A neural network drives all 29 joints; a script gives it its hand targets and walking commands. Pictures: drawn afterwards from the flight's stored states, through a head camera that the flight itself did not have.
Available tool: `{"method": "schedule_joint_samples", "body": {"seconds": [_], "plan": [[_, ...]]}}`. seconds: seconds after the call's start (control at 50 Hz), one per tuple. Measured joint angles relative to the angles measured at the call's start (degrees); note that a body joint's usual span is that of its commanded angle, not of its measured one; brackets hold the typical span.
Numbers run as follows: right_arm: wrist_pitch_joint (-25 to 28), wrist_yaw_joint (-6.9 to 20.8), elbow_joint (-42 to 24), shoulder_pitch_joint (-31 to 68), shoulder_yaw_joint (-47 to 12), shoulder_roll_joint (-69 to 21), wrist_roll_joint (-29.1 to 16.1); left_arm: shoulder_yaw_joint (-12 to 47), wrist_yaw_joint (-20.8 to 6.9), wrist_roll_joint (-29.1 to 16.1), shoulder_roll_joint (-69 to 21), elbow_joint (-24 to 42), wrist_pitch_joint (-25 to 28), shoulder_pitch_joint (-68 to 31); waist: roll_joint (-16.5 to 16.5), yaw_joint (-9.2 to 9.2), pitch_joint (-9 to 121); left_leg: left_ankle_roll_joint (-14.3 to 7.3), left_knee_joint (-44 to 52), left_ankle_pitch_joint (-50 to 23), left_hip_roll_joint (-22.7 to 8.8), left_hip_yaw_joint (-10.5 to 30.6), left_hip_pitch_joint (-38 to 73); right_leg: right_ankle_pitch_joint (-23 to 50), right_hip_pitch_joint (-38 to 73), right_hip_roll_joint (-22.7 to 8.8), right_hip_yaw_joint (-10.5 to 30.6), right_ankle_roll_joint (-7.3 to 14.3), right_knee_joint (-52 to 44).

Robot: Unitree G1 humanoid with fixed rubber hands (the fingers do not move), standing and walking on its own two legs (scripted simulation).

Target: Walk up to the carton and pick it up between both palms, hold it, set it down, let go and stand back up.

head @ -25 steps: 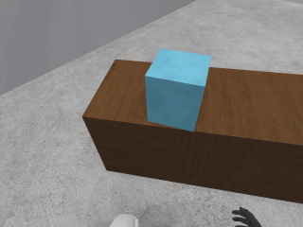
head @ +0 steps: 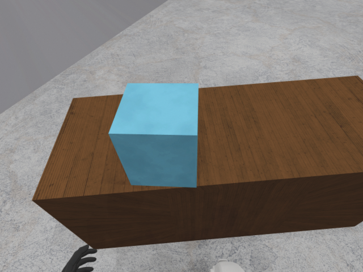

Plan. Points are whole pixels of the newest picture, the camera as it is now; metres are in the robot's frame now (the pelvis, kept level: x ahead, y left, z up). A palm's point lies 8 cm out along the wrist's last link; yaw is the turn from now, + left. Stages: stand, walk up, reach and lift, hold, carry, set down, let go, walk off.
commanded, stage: walk up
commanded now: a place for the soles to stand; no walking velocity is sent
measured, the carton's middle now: (163, 136) +0.51 +0.06 -0.03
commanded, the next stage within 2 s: none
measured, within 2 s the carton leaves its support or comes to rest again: neither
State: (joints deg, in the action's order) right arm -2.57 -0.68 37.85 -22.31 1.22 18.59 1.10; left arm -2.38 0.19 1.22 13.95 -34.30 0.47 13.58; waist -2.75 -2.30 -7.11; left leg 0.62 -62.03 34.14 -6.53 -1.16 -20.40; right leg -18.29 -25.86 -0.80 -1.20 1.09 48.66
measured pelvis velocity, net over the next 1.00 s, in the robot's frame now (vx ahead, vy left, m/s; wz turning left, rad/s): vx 0.05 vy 0.02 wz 0.06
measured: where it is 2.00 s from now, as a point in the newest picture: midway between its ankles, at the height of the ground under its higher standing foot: outside the picture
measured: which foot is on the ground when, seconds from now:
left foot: up 0.00-0.16, down 0.18-1.00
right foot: down 0.00-1.00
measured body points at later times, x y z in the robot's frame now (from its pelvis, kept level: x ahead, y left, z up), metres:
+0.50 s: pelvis +0.04 +0.02 +0.02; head +0.05 +0.03 +0.47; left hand +0.17 +0.29 -0.08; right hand +0.22 -0.23 -0.06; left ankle +0.05 +0.14 -0.70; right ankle +0.09 -0.11 -0.70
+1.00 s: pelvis +0.05 +0.02 +0.03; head +0.05 +0.02 +0.48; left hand +0.15 +0.29 -0.07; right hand +0.16 -0.23 -0.08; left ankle +0.05 +0.14 -0.70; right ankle +0.09 -0.11 -0.70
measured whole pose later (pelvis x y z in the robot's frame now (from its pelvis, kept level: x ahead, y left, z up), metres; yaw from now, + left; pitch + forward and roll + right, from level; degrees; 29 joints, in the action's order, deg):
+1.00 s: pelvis +0.05 +0.02 +0.03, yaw +3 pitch -2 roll +0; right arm -0.4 1.1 37.0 -18.6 1.2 14.7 1.1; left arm -1.9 -1.4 1.3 15.3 -38.0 -0.8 15.8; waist 0.3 -0.1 -1.6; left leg 0.2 -35.7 17.9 -1.2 -1.6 -16.3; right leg -16.3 -18.0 -2.0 -0.6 -0.9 35.8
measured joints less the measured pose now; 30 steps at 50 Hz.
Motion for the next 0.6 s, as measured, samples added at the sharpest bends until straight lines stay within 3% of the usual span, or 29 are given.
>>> {"method": "schedule_joint_samples", "body": {"seconds": [0.06,0.12,0.18,0.22,0.28,0.34,0.6], "plan": [[-0.41,-0.35,-0.46,2.31,-0.18,0.02,0.18,0.91,0.8,0.11,-0.94,-0.22,-0.5,0.84,-1.49,1.41,0.11,-0.01,-2.52,-1.06,1.94,0.58,-2.59,-0.33,1.57,0.1,-0.42,-0.23,-1.21],[-0.33,-0.45,-1.03,3.94,-0.27,-0.43,0.25,1.31,1.0,0.41,-0.9,-0.49,-0.71,1.38,-1.77,2.51,0.62,0.24,1.34,-1.46,2.86,0.07,-3.35,-0.84,2.55,-0.44,-1.06,-0.49,-2.0],[0.06,-0.23,-1.58,5.33,-0.34,-1.02,0.16,1.45,0.99,0.45,-0.01,-0.32,-1.01,1.2,-0.76,3.36,0.78,-0.22,12.2,-8.06,3.25,-0.78,-1.09,-1.91,2.51,-1.47,-1.39,-1.42,-1.05],[0.82,0.28,-1.57,6.58,-0.29,-2.05,0.33,1.32,0.75,0.13,1.22,-0.61,-1.54,0.58,2.04,3.63,0.41,-0.64,14.7,-13.1,4.99,-2.0,-0.24,-3.01,1.84,-3.26,-0.15,-2.06,0.74],[1.11,0.78,-1.87,7.82,-0.65,-2.56,-0.67,1.01,0.98,-1.43,1.96,-1.18,-2.28,0.29,3.45,3.2,1.27,-1.03,14.89,-11.39,5.5,-1.91,-0.3,-6.54,2.21,-2.32,1.14,-1.28,0.61],[0.91,1.06,-2.24,9.26,-0.9,-2.58,-1.21,1.07,0.85,-1.64,2.15,-1.74,-1.71,-0.23,3.67,2.93,1.7,-0.8,16.3,-11.63,5.32,-1.09,0.25,-1.01,3.93,-1.72,0.87,-2.25,-3.27],[0.84,2.33,-3.03,11.47,-0.77,-2.35,-1.49,1.47,-0.05,-1.12,1.72,-1.56,-0.92,-1.16,2.88,2.72,4.13,-0.92,23.18,-15.27,5.61,-0.75,2.27,1.4,6.43,-1.85,0.37,-2.75,-10.45]]}}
